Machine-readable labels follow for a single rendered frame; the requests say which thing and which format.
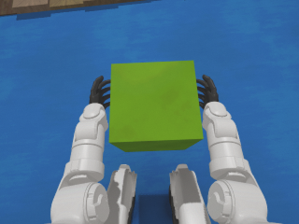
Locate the robot left hand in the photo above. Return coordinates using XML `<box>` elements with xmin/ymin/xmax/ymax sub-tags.
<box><xmin>89</xmin><ymin>76</ymin><xmax>111</xmax><ymax>109</ymax></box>

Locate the robot right thigh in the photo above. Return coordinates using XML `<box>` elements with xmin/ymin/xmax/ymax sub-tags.
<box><xmin>169</xmin><ymin>168</ymin><xmax>211</xmax><ymax>224</ymax></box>

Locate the left robot upper arm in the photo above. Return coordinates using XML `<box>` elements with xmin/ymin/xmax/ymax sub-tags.
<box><xmin>46</xmin><ymin>181</ymin><xmax>110</xmax><ymax>224</ymax></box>

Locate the robot right shin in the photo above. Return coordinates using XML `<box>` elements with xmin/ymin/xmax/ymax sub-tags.
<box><xmin>173</xmin><ymin>163</ymin><xmax>197</xmax><ymax>219</ymax></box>

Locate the carton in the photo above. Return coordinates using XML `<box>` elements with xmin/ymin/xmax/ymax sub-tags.
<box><xmin>108</xmin><ymin>60</ymin><xmax>204</xmax><ymax>152</ymax></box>

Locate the robot right hand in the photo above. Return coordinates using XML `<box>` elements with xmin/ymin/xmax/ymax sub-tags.
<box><xmin>196</xmin><ymin>75</ymin><xmax>219</xmax><ymax>109</ymax></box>

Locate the right robot upper arm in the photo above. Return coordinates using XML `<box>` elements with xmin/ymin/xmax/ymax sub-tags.
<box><xmin>206</xmin><ymin>179</ymin><xmax>282</xmax><ymax>224</ymax></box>

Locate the left robot forearm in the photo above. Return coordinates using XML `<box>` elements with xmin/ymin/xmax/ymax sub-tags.
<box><xmin>50</xmin><ymin>103</ymin><xmax>108</xmax><ymax>219</ymax></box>

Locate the right robot forearm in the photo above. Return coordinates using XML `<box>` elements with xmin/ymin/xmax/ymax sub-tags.
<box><xmin>202</xmin><ymin>102</ymin><xmax>268</xmax><ymax>212</ymax></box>

